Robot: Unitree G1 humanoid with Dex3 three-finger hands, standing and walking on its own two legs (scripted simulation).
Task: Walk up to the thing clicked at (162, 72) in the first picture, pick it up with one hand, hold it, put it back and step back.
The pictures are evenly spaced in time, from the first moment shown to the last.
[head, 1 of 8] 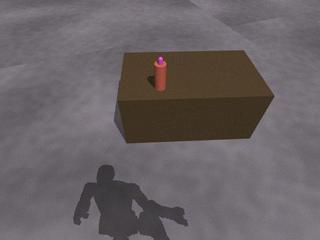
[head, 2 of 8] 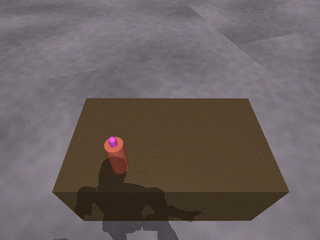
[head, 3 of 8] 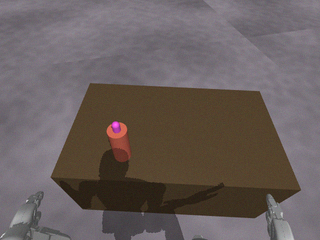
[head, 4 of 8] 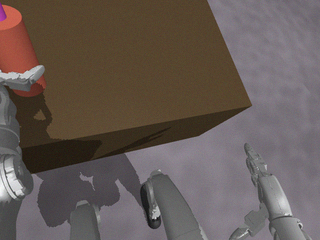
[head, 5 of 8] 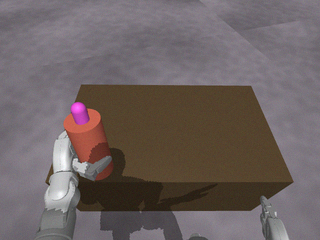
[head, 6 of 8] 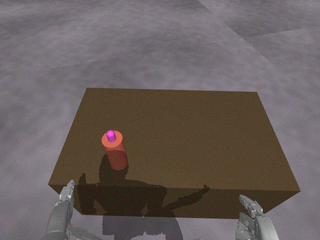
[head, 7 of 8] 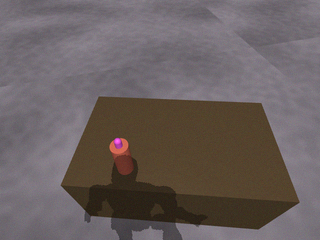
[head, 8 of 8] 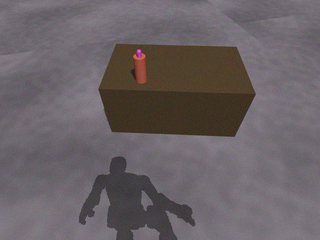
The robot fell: no
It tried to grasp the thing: yes
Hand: left
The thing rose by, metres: 0.28
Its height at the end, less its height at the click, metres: +0.00
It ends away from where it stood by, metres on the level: 0.02
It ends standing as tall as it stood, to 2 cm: yes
